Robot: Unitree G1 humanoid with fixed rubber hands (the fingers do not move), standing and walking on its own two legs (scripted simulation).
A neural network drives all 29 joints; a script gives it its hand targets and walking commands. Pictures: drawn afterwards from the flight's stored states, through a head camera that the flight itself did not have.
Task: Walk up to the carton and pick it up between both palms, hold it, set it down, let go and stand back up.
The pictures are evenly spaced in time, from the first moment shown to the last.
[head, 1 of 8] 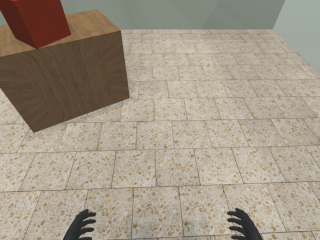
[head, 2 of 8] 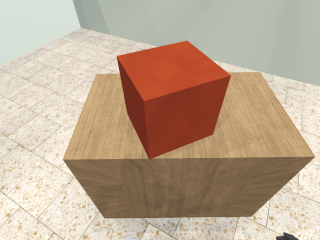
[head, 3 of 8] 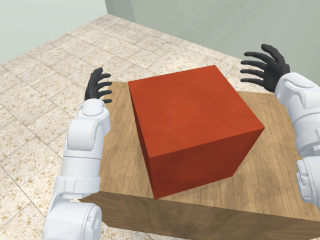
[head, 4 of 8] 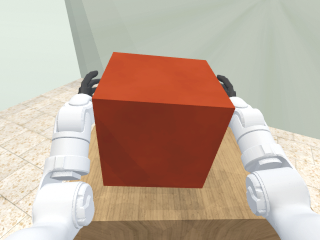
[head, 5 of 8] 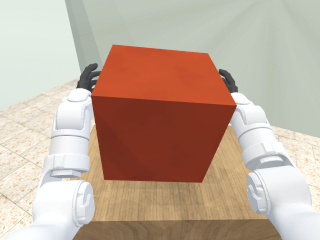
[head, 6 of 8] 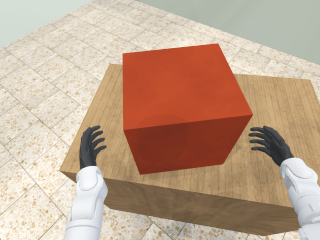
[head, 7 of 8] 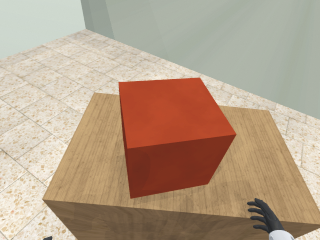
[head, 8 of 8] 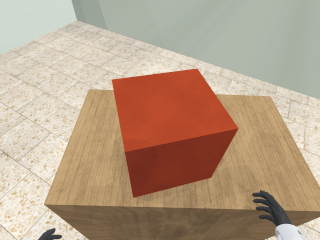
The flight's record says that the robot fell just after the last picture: no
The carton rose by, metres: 0.20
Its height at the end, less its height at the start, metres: +0.00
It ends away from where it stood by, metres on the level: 0.02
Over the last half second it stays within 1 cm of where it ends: yes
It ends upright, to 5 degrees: yes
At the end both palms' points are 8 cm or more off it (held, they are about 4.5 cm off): yes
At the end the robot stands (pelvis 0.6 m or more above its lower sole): yes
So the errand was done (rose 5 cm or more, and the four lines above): yes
